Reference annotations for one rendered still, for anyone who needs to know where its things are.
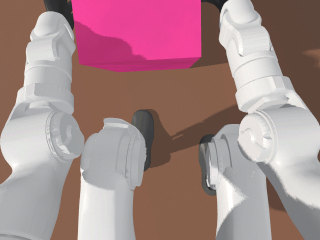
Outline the right robot forearm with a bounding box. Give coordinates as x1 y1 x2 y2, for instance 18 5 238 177
219 0 314 116

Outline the robot left shin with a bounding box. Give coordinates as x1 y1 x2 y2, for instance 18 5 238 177
80 118 147 175

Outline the right robot upper arm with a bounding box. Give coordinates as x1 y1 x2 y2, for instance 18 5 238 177
237 107 320 240

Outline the right robot hand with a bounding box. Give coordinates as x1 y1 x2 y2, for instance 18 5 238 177
201 0 228 14

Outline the left robot foot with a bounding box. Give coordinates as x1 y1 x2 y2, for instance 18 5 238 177
131 109 154 172

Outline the carton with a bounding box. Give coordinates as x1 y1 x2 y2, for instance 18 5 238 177
71 0 202 73

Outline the left robot upper arm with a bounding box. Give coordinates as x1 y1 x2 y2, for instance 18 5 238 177
0 110 85 240

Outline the left robot hand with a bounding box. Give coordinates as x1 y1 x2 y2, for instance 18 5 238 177
43 0 74 30

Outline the left robot forearm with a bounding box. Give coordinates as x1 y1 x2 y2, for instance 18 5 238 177
0 11 76 160

